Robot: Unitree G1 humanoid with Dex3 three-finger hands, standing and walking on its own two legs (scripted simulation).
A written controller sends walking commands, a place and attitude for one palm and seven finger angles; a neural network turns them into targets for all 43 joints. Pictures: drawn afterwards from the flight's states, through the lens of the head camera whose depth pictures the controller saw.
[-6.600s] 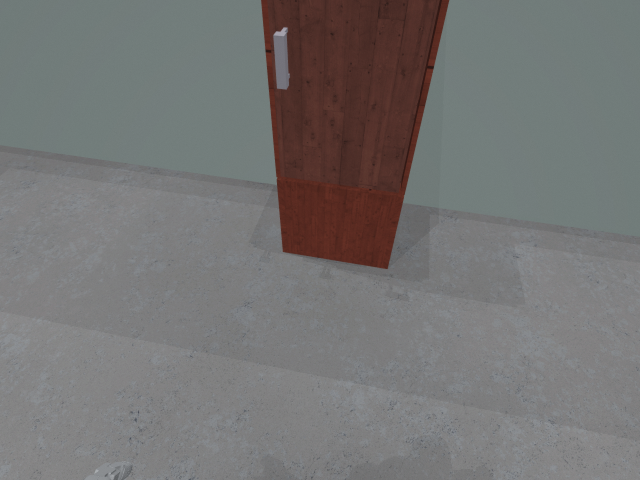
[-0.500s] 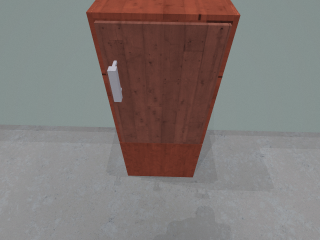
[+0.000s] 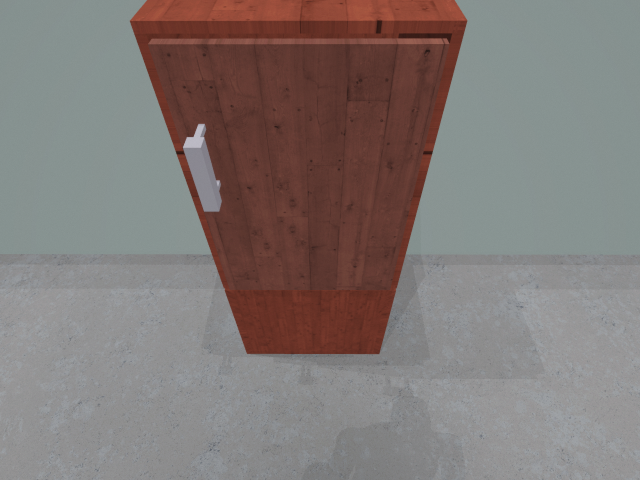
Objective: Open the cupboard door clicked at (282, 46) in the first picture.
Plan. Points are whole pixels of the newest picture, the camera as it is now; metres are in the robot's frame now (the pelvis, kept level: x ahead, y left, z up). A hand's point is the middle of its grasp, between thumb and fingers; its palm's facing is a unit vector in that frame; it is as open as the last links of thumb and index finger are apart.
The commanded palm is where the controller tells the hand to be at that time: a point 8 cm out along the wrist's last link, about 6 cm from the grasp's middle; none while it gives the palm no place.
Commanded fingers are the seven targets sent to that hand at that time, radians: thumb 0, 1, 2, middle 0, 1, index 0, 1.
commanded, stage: come to a stop and stand still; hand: left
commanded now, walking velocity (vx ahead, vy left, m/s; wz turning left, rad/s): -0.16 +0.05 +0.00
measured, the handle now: (206, 168) +0.56 +0.22 +0.07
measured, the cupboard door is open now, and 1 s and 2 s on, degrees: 0 0 0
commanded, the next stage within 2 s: look again from close up in 1.18 s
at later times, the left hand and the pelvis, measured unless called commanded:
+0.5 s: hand out of the picture +0.00 +0.20 -0.18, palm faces +0.05 -0.97 -0.24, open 7.4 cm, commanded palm none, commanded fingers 0.00 0.90 0.90 -0.20 -0.30 -0.20 -0.30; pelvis -0.01 +0.02 +0.00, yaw +1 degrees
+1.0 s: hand out of the picture -0.07 +0.23 -0.17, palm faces +0.04 -0.98 -0.21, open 7.4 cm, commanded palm none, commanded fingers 0.00 0.90 0.90 -0.20 -0.30 -0.20 -0.30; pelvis -0.07 +0.05 +0.01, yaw +1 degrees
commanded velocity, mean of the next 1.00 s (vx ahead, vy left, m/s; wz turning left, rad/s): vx -0.03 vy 0.02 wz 0.00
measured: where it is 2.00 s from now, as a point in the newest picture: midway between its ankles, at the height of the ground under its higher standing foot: outside the picture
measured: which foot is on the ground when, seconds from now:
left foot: down 0.00-1.00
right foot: down 0.00-1.00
